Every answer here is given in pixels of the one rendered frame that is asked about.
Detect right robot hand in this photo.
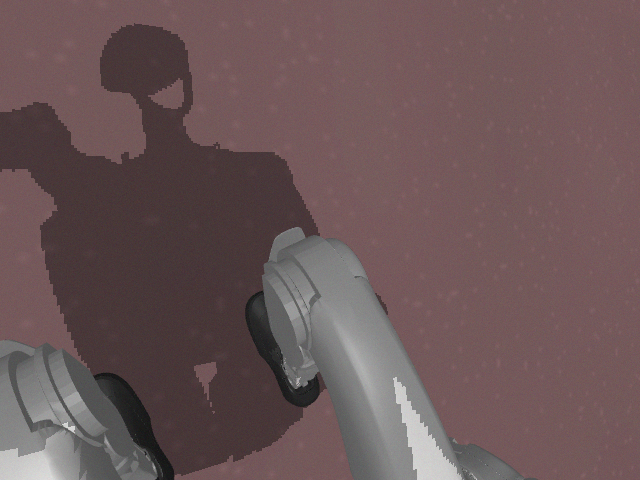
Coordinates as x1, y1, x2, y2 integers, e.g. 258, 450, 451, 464
448, 437, 525, 480

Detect right robot foot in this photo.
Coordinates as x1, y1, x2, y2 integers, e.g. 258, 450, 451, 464
245, 291, 320, 407

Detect left robot foot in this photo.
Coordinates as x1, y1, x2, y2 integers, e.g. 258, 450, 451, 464
93, 373, 174, 480

